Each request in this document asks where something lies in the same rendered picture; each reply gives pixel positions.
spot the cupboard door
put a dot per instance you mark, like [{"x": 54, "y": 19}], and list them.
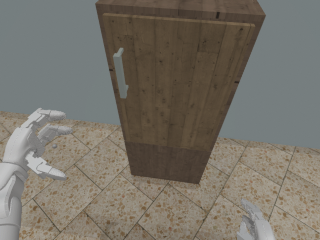
[{"x": 180, "y": 73}]

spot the robot right hand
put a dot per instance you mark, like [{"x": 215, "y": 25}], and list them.
[{"x": 259, "y": 228}]

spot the handle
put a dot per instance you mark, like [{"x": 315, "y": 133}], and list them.
[{"x": 118, "y": 64}]

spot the robot left hand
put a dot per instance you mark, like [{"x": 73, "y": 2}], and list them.
[{"x": 22, "y": 142}]

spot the robot left forearm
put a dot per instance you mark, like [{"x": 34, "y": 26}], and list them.
[{"x": 12, "y": 179}]

